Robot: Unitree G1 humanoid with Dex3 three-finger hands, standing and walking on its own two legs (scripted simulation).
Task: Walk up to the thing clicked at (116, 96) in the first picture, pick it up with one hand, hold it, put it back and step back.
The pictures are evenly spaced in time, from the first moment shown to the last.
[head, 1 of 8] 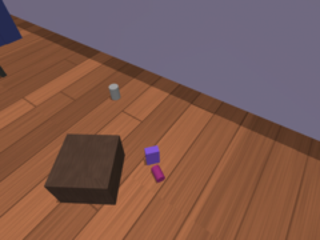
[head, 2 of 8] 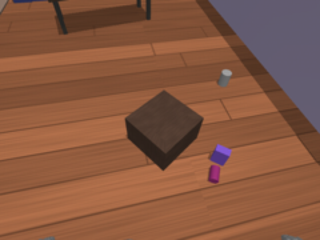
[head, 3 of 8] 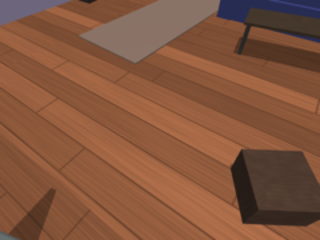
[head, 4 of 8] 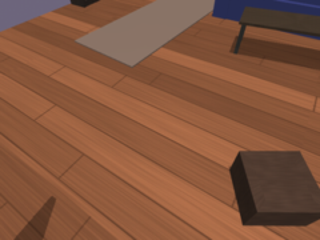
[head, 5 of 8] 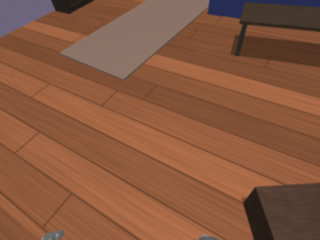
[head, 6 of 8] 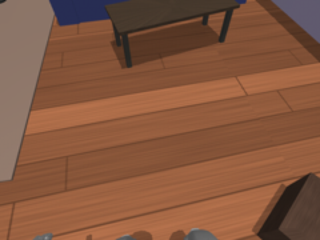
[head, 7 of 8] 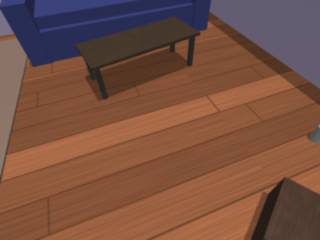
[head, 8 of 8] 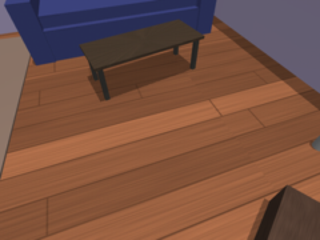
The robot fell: no
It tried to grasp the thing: no
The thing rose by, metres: 0.00
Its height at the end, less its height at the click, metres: +0.00
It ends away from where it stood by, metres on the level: 0.00
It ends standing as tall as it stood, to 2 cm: yes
